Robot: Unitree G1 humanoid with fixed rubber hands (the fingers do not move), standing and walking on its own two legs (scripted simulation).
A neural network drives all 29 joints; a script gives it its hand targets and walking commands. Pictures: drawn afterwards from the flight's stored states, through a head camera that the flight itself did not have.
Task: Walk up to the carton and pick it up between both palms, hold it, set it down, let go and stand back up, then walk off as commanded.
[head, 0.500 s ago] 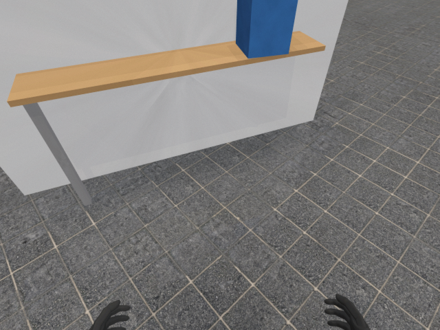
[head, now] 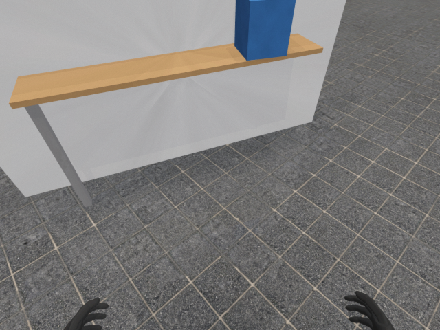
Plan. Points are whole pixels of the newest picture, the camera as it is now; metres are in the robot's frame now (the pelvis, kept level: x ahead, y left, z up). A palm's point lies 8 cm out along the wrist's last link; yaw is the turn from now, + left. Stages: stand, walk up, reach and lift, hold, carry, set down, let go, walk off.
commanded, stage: stand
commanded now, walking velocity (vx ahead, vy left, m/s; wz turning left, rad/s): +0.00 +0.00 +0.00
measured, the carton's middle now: (262, 24) +1.43 -0.18 +0.07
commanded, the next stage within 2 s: none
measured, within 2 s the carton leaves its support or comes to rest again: neither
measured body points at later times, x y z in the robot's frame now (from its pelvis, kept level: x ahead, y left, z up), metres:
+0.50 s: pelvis +0.00 -0.01 +0.00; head -0.01 -0.02 +0.45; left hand +0.16 +0.28 -0.07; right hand +0.16 -0.29 -0.07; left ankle +0.04 +0.12 -0.72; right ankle +0.03 -0.12 -0.72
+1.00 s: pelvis +0.00 -0.01 +0.00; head -0.01 -0.01 +0.45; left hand +0.15 +0.28 -0.06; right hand +0.16 -0.29 -0.07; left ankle +0.04 +0.12 -0.72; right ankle +0.03 -0.12 -0.72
